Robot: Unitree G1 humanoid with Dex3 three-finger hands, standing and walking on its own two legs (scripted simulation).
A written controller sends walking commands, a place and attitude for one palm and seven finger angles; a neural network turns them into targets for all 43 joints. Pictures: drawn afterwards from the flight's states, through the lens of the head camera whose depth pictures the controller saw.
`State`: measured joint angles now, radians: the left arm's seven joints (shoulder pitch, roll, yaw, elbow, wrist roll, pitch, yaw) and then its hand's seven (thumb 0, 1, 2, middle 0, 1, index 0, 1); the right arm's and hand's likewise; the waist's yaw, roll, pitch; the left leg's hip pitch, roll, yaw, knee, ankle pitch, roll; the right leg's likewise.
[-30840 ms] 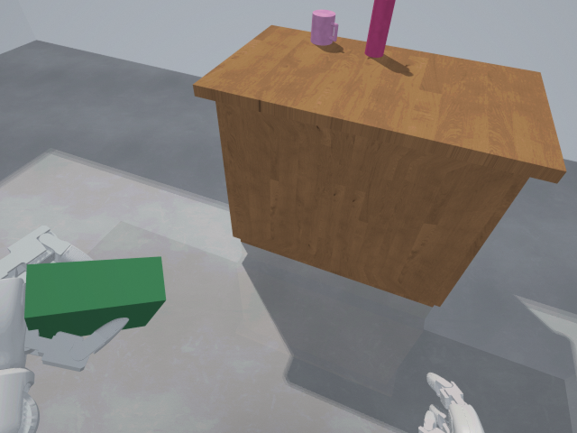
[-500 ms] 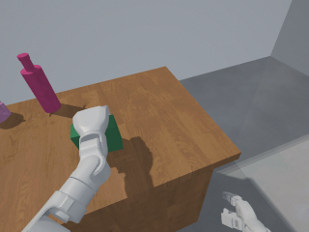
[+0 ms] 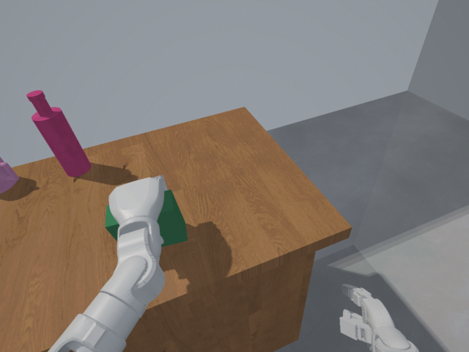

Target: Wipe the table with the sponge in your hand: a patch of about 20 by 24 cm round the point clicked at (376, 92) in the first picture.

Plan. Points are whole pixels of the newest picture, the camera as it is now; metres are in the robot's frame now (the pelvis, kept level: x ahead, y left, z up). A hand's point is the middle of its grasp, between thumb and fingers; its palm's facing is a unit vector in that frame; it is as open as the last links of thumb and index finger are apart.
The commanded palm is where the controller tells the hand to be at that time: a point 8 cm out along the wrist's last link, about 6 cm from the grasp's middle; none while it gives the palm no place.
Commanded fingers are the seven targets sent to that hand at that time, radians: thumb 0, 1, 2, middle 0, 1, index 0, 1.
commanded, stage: wipe back along the third lane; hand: left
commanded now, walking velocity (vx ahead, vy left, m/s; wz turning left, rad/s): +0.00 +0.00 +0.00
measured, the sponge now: (152, 229) +0.32 +0.20 +0.05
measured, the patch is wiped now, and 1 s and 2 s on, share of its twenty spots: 0.90 0.90 0.95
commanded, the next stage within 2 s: slide back across to the middle lane in 0.02 s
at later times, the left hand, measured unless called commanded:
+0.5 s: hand (139, 223) +0.30 +0.20 +0.10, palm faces +0.13 -0.19 -0.97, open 9.2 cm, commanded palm +0.25 +0.22 +0.14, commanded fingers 0.00 0.10 1.30 -1.20 -1.60 -1.20 -1.60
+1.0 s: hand (108, 237) +0.27 +0.25 +0.10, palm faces +0.04 -0.10 -0.99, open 9.2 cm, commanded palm +0.25 +0.26 +0.14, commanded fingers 0.00 0.10 1.30 -1.20 -1.60 -1.20 -1.60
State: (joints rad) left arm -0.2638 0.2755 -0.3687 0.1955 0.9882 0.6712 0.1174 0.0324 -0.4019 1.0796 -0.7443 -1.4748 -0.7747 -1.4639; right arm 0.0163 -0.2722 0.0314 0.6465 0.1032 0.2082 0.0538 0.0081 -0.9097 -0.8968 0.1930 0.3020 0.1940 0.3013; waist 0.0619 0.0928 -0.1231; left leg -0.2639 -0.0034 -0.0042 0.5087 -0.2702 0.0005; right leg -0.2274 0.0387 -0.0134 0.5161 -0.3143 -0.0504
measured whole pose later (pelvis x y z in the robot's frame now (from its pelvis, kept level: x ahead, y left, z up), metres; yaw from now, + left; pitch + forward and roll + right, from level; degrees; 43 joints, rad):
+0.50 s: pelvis +0.01 +0.00 +0.00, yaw -2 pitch +0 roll +1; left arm -0.07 0.33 -0.25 -0.07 0.92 0.61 0.08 0.03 -0.41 1.08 -0.76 -1.47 -0.79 -1.45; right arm -0.01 -0.25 0.05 0.63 0.08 0.19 0.03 0.01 -0.91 -0.90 0.19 0.30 0.20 0.30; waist 0.07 0.09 -0.10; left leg -0.21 0.01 0.02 0.49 -0.28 0.00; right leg -0.19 0.05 0.02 0.51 -0.32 -0.05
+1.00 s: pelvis -0.01 +0.00 +0.00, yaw -1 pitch -1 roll +0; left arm -0.06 0.42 -0.17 0.01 0.93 0.54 0.01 -0.02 -0.43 1.08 -0.80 -1.43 -0.82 -1.42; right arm 0.02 -0.27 0.04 0.67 0.07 0.12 -0.03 0.01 -0.91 -0.90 0.20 0.30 0.20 0.30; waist 0.08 0.10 -0.07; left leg -0.21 0.01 0.01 0.48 -0.25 0.00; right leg -0.18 0.05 0.00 0.49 -0.29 -0.06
